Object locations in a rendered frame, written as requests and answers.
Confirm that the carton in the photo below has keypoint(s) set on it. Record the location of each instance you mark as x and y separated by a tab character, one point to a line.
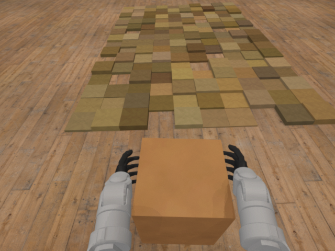
182	193

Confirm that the robot right forearm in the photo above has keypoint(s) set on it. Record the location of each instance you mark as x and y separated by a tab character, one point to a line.
259	229

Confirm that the robot right hand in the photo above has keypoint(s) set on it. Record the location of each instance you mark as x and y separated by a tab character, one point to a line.
237	162

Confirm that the robot left forearm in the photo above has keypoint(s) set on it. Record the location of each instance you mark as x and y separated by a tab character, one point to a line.
113	216

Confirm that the robot left hand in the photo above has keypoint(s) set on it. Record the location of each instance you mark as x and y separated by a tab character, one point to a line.
123	167

